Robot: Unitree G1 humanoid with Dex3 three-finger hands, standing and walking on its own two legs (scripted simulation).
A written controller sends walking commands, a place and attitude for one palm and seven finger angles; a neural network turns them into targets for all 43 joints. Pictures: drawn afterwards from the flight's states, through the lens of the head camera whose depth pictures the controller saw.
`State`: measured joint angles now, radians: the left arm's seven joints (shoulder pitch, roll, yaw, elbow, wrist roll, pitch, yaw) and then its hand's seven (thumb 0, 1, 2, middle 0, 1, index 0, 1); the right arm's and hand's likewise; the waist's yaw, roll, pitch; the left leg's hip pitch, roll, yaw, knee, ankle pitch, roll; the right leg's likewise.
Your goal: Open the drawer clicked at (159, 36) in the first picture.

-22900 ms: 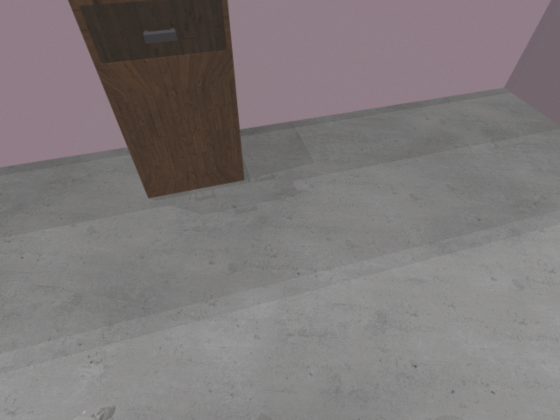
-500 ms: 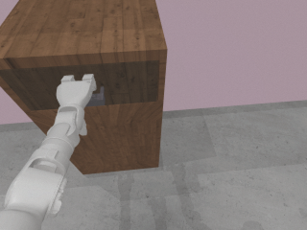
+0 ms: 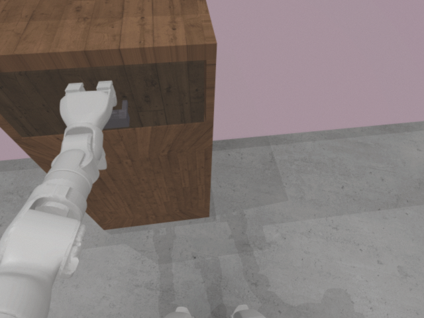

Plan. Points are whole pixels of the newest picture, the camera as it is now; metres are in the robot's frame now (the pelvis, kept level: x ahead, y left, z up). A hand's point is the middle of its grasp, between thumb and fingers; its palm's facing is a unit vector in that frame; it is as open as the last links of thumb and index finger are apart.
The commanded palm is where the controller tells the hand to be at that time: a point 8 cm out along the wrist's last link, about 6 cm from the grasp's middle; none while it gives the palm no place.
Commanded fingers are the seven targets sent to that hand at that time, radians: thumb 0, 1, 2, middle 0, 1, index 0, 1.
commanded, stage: lower the fingers behind the handle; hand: left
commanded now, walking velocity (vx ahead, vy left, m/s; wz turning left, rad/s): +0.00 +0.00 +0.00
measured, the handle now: (103, 112) +0.53 +0.23 +0.05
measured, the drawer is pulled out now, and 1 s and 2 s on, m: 0.00 0.00 0.00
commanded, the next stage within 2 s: lift the fingers back up to retry in 0.36 s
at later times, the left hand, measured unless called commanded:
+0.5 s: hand (96, 127) +0.48 +0.23 +0.05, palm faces +0.01 +0.03 -1.00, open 13.6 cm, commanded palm +0.47 +0.23 +0.07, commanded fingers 0.00 -0.50 0.30 -0.30 -1.20 -0.30 -1.20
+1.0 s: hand (94, 124) +0.48 +0.24 +0.06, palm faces -0.03 -0.03 -1.00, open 13.7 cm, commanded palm +0.47 +0.23 +0.14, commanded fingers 0.00 -0.50 0.30 -0.30 -1.20 -0.30 -1.20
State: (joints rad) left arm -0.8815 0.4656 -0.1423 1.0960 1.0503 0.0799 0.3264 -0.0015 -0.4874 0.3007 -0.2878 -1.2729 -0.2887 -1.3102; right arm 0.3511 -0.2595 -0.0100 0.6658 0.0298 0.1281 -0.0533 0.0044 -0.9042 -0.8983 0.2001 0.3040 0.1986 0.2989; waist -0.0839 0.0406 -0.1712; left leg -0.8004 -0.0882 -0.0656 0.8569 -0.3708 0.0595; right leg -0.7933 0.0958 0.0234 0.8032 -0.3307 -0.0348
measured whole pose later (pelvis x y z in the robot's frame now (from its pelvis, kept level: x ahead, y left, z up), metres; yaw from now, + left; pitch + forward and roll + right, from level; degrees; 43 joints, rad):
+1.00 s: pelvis +0.03 +0.01 +0.02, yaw +0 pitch +16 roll -2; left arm -0.74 0.45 -0.09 0.96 1.04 0.01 0.27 0.00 -0.49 0.30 -0.34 -1.24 -0.35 -1.21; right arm 0.35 -0.25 -0.03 0.67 0.03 0.11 -0.06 0.00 -0.90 -0.90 0.20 0.30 0.20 0.30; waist -0.06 0.06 -0.14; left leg -0.65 -0.09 -0.06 0.74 -0.36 0.08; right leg -0.64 0.08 0.04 0.69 -0.32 -0.02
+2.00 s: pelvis +0.04 +0.00 +0.02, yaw +1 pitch +14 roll -1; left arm -0.74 0.43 -0.13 0.92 1.01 0.04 0.23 0.00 -0.49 0.30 -0.34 -1.21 -0.38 -1.21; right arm 0.32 -0.25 -0.05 0.70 0.03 0.12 -0.05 0.01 -0.90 -0.90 0.20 0.30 0.20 0.30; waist -0.03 0.07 -0.12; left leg -0.55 -0.10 -0.08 0.67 -0.35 0.07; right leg -0.55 0.07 0.02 0.64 -0.33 -0.04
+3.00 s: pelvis +0.03 +0.00 +0.03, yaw +2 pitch +12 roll -1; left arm -0.81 0.39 -0.19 0.95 0.99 0.08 0.22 0.00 -0.49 0.30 -0.37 -1.21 -0.40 -1.21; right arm 0.31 -0.25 -0.04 0.71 0.02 0.07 -0.04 0.01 -0.90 -0.90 0.20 0.30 0.20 0.30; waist -0.03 0.07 -0.11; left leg -0.53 -0.11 -0.09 0.65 -0.33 0.06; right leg -0.52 0.06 0.01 0.62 -0.32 -0.04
